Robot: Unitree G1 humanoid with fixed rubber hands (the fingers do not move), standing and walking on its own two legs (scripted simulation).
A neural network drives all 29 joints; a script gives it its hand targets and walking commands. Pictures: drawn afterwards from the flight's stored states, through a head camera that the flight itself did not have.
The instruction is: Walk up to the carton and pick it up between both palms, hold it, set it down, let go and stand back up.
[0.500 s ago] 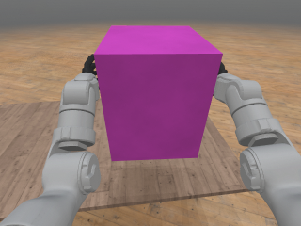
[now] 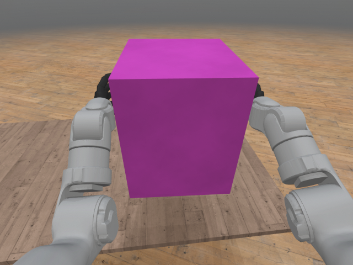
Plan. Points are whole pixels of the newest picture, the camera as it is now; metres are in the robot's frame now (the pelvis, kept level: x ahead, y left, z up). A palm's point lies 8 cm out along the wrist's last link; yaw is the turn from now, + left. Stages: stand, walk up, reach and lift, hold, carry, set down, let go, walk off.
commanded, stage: hold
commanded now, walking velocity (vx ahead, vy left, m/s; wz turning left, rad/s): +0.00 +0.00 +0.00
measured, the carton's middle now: (177, 113) +0.42 +0.00 +0.22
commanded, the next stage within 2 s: set down in 0.40 s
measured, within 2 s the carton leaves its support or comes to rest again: neither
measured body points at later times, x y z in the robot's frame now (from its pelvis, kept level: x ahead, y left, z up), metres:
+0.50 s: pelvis -0.02 +0.01 +0.00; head -0.12 +0.02 +0.44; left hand +0.37 +0.17 +0.29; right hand +0.36 -0.16 +0.29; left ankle +0.00 +0.11 -0.75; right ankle +0.01 -0.13 -0.75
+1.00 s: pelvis -0.02 -0.02 +0.00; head -0.09 +0.00 +0.44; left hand +0.38 +0.17 +0.24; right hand +0.39 -0.16 +0.21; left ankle +0.00 +0.11 -0.75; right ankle +0.01 -0.13 -0.75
